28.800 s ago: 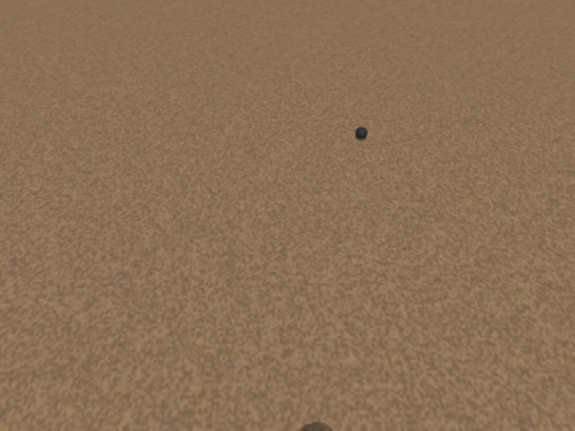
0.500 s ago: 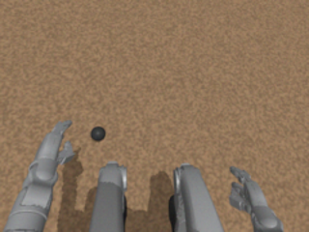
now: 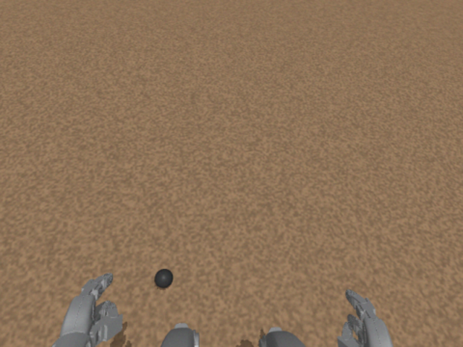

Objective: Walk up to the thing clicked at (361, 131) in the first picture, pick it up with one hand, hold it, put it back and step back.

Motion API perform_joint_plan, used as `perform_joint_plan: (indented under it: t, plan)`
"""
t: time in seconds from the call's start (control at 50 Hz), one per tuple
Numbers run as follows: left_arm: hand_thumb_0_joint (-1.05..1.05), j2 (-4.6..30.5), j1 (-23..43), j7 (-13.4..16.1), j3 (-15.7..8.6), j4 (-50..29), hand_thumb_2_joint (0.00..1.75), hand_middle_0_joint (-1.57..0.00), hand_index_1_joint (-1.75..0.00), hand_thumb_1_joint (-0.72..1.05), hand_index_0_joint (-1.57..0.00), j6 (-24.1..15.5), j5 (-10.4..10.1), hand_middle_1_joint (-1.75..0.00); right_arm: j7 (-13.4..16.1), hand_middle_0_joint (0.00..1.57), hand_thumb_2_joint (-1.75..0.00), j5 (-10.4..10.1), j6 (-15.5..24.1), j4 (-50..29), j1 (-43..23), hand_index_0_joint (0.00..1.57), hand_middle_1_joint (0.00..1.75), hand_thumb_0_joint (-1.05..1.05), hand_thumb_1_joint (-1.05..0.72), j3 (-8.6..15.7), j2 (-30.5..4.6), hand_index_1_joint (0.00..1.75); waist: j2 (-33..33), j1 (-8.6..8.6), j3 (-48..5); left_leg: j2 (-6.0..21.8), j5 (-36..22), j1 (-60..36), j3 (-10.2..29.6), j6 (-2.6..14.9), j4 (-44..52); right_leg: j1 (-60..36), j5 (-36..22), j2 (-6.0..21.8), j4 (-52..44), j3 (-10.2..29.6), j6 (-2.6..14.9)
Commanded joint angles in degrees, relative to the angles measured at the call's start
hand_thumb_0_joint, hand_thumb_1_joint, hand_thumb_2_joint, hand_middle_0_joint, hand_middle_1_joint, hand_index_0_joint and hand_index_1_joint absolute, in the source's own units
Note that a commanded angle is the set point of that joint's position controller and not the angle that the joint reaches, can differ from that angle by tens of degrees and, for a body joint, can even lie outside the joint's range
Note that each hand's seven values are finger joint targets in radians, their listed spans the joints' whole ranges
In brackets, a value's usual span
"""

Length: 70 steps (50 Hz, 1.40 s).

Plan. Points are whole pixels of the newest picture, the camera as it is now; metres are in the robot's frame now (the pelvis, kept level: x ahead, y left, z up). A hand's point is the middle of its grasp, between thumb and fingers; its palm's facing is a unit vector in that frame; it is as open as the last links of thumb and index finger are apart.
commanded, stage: home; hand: left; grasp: from above
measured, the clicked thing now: (163, 278) +0.45 +0.21 -0.65
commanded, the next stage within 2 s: none
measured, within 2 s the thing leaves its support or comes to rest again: neither
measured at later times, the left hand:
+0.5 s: hand (111, 341) +0.17 +0.18 -0.01, palm faces +0.09 -0.98 -0.19, open 7.4 cm
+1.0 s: hand (113, 338) +0.17 +0.18 -0.01, palm faces +0.07 -0.98 -0.19, open 7.4 cm
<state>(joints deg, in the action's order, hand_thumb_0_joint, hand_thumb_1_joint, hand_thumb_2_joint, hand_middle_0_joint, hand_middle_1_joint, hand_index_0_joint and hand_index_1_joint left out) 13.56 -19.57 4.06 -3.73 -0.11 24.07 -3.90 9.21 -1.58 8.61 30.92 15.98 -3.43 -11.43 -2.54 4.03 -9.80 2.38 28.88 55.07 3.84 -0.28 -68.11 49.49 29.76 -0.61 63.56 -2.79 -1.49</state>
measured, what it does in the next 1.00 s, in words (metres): stands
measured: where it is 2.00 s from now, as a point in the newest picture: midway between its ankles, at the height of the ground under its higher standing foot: outside the picture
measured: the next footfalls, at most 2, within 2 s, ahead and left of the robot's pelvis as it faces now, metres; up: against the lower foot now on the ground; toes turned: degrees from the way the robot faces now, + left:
none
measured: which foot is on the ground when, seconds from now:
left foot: down 0.00-1.00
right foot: down 0.00-1.00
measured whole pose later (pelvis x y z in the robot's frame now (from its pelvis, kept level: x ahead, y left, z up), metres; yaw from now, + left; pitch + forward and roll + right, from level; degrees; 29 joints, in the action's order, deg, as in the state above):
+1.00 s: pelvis +0.01 +0.00 +0.03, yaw +1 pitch +9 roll -3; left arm 12.7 -28.5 0.9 -1.7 -7.3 26.1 -3.2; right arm 10.8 -0.2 14.1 31.2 17.2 -2.2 -12.6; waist -2.7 2.1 -8.7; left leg 1.9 26.3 40.5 3.1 -0.5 -57.9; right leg 35.4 27.4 0.0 54.0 -2.4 -1.3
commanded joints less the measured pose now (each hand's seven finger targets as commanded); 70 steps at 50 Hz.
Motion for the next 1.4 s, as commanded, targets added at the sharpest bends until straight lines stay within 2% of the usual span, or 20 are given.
perform_joint_plan:
  t: [0.0,0.06,0.1,0.24,0.44,0.52,0.62,0.64,0.72,0.74,0.76,0.82,0.92,1.02,1.06,1.08,1.14,1.2,1.26,1.38]
  plan:
    - [0.0,4.96,-4.66,0.31,-2.0,-15.88,0.9,-0.2,-0.3,0.9,-0.2,-1.33,0.35,-0.3,1.78,0.2,-0.9,0.12,4.21,-9.42,-1.62,0.2,0.3,0.0,-0.9,3.62,-7.11,0.3,-4.21,-0.91,-9.96,-1.32,-13.87,-19.07,-0.03,0.34,16.41,-10.18,-13.8,-1.47,-13.61,-1.02,2.13]
    - [0.0,4.21,-7.11,-0.16,-1.44,-17.3,0.9,-0.2,-0.3,0.9,-0.2,-0.74,0.24,-0.3,2.21,0.2,-0.9,0.44,5.05,-9.98,-1.63,0.2,0.3,0.0,-0.9,3.62,-6.92,0.3,-1.7,-0.59,-7.26,-1.58,-14.22,-19.89,-0.48,0.71,17.81,-12.13,-14.05,-1.67,-16.16,-1.37,1.84]
    - [0.0,4.12,-8.21,-0.64,-1.51,-17.62,0.9,-0.2,-0.3,0.9,-0.2,-0.37,0.43,-0.3,2.34,0.2,-0.9,0.6,5.53,-10.18,-1.99,0.2,0.3,0.0,-0.9,3.74,-7.2,0.3,-1.08,-0.96,-4.14,-1.52,-11.13,-19.68,-0.02,0.8,19.6,-11.95,-11.21,-1.62,-17.45,-1.52,1.84]
    - [0.0,4.37,-7.54,-2.3,-1.23,-17.8,0.9,-0.2,-0.3,0.9,-0.2,-0.02,0.86,-0.3,2.55,0.2,-0.9,1.01,7.58,-10.09,-2.67,0.2,0.3,0.0,-0.9,4.21,-7.92,0.3,1.12,-0.74,-1.19,-2.13,-9.67,-20.48,-1.3,1.19,20.51,-12.46,-9.28,-1.21,-19.61,-1.42,1.43]
    - [0.0,5.23,-7.13,-2.7,-1.75,-18.67,0.9,-0.2,-0.3,0.9,-0.2,-0.61,1.39,-0.3,2.41,0.2,-0.9,1.35,9.07,-9.63,-3.71,0.2,0.3,0.0,-0.9,4.18,-8.03,0.3,-0.46,-1.62,-2.24,-2.57,-9.89,-21.55,-1.68,1.11,20.22,-13.51,-10.01,-0.74,-19.6,-0.98,1.18]
    - [0.0,5.03,-6.93,-2.64,-1.42,-18.92,0.9,-0.2,-0.3,0.9,-0.2,-0.95,1.41,-0.3,2.35,0.2,-0.9,1.41,9.12,-9.07,-3.35,0.2,0.3,0.0,-0.9,4.33,-8.13,0.3,-1.52,-1.26,-4.35,-2.28,-11.9,-22.86,-1.21,0.92,20.28,-14.16,-11.54,-0.94,-18.58,-0.97,1.58]
    - [0.0,5.27,-7.31,-2.41,-2.04,-18.43,0.9,-0.2,-0.3,0.9,-0.2,-1.09,1.25,-0.3,2.43,0.2,-0.9,1.38,9.08,-9.12,-3.72,0.2,0.3,0.0,-0.9,4.21,-8.15,0.3,-0.76,-1.89,-3.03,-2.2,-11.25,-22.1,-1.26,0.98,20.34,-13.89,-10.93,-1.04,-18.76,-1.15,1.51]
    - [0.0,4.99,-7.62,-2.55,-1.19,-18.54,0.9,-0.2,-0.3,0.9,-0.2,-1.08,1.31,-0.3,2.44,0.2,-0.9,1.37,9.12,-8.98,-3.52,0.2,0.3,0.0,-0.9,4.27,-8.07,0.3,-0.64,-1.78,-4.02,-2.22,-11.82,-22.56,-1.11,0.95,20.35,-14.36,-11.45,-1.06,-18.7,-1.11,1.54]
    - [0.0,5.15,-7.53,-2.52,-1.47,-18.69,0.9,-0.2,-0.3,0.9,-0.2,-1.06,1.01,-0.3,2.54,0.2,-0.9,1.35,9.17,-9.0,-3.39,0.2,0.3,0.0,-0.9,4.3,-8.07,0.3,0.53,-1.63,-4.47,-2.41,-13.26,-22.51,-1.67,1.16,19.25,-14.8,-13.13,-0.87,-19.1,-0.78,1.17]
    - [0.0,6.29,-7.06,-2.35,-2.57,-19.82,0.9,-0.2,-0.3,0.9,-0.2,-1.32,1.1,-0.3,2.55,0.2,-0.9,1.36,9.11,-8.78,-3.16,0.2,0.3,0.0,-0.9,4.45,-8.19,0.3,0.53,-1.97,-4.8,-2.35,-13.5,-22.54,-1.77,1.13,19.2,-14.99,-13.42,-0.83,-19.1,-0.78,1.18]
    - [0.0,4.65,-8.87,-2.48,-0.99,-16.73,0.9,-0.2,-0.3,0.9,-0.2,-0.9,1.22,-0.3,2.54,0.2,-0.9,1.35,9.13,-8.66,-3.02,0.2,0.3,0.0,-0.9,4.29,-8.14,0.3,1.02,-1.5,-4.32,-2.42,-13.89,-22.4,-1.69,1.18,19.15,-14.73,-13.83,-0.88,-18.91,-0.72,1.22]
    - [0.0,5.51,-8.25,-2.41,-2.21,-18.1,0.9,-0.2,-0.3,0.9,-0.2,-0.78,1.1,-0.3,2.55,0.2,-0.9,1.33,9.11,-8.82,-3.21,0.2,0.3,0.0,-0.9,4.49,-8.25,0.3,0.13,-2.22,-4.28,-2.13,-13.23,-22.35,-1.41,0.99,19.85,-14.72,-12.72,-0.98,-18.72,-1.02,1.44]
    - [0.0,5.17,-7.07,-2.52,-1.54,-18.07,0.9,-0.2,-0.3,0.9,-0.2,-0.9,1.24,-0.3,2.44,0.2,-0.9,1.26,9.03,-9.0,-3.45,0.2,0.3,0.0,-0.9,4.35,-8.15,0.3,-1.01,-2.02,-1.85,-1.92,-9.46,-21.44,-1.02,0.9,21.13,-13.31,-9.36,-1.12,-18.87,-1.2,1.58]
    - [0.0,6.07,-6.99,-2.46,-2.16,-19.66,0.9,-0.2,-0.3,0.9,-0.2,-0.86,1.17,-0.3,2.47,0.2,-0.9,1.2,9.14,-8.92,-3.21,0.2,0.3,0.0,-0.9,4.41,-8.18,0.3,-0.43,-2.27,-2.97,-2.07,-10.39,-21.68,-1.32,0.98,20.51,-13.82,-10.03,-0.96,-18.98,-0.99,1.52]
    - [0.0,4.69,-7.61,-2.72,-0.78,-17.52,0.9,-0.2,-0.3,0.9,-0.2,-0.77,1.16,-0.3,2.43,0.2,-0.9,1.32,9.17,-8.8,-2.99,0.2,0.3,0.0,-0.9,4.36,-8.13,0.3,0.13,-1.45,-1.93,-2.1,-9.4,-21.38,-1.52,1.07,20.41,-13.16,-9.24,-0.98,-19.24,-0.85,1.4]
    - [0.0,5.88,-6.42,-2.59,-1.91,-19.67,0.9,-0.2,-0.3,0.9,-0.2,-0.92,0.96,-0.3,2.43,0.2,-0.9,1.37,9.13,-8.81,-3.13,0.2,0.3,0.0,-0.9,4.4,-8.2,0.3,-1.21,-1.87,-2.47,-2.07,-9.27,-21.52,-1.48,1.0,20.6,-13.5,-9.28,-0.96,-19.05,-0.88,1.47]
    - [0.0,4.55,-8.69,-2.71,-0.63,-17.36,0.9,-0.2,-0.3,0.9,-0.2,-0.45,1.14,-0.3,2.4,0.2,-0.9,1.26,9.05,-8.87,-2.98,0.2,0.3,0.0,-0.9,4.41,-8.29,0.3,0.28,-1.43,-2.59,-2.06,-9.76,-21.7,-1.41,1.07,20.35,-13.1,-9.58,-1.01,-18.94,-0.91,1.48]
    - [0.0,6.11,-6.39,-2.56,-1.76,-19.96,0.9,-0.2,-0.3,0.9,-0.2,-0.88,1.08,-0.3,2.38,0.2,-0.9,1.26,9.07,-9.07,-3.71,0.2,0.3,0.0,-0.9,4.64,-8.63,0.3,-1.03,-2.02,-2.21,-1.72,-7.93,-21.23,-0.63,0.87,21.22,-12.82,-7.92,-1.09,-18.42,-1.26,1.66]
    - [0.0,5.0,-8.22,-2.53,-0.88,-18.42,0.9,-0.2,-0.3,0.9,-0.2,-0.72,1.15,-0.3,2.34,0.2,-0.9,1.2,8.91,-9.02,-3.37,0.2,0.3,0.0,-0.9,4.39,-8.12,0.3,-0.57,-1.79,-2.1,-1.94,-9.02,-20.95,-1.2,0.89,20.54,-12.62,-8.76,-1.06,-18.66,-1.14,1.63]
    - [0.0,5.55,-8.06,-2.5,-1.38,-19.86,0.9,-0.2,-0.3,0.9,-0.2,-0.83,0.77,-0.3,2.38,0.2,-0.9,1.24,8.9,-9.58,-3.24,0.2,0.3,0.0,-0.9,4.8,-8.71,0.3,-0.34,-1.74,-4.11,-1.82,-11.82,-22.07,-1.05,0.89,19.85,-13.53,-11.14,-1.12,-17.8,-1.16,1.57]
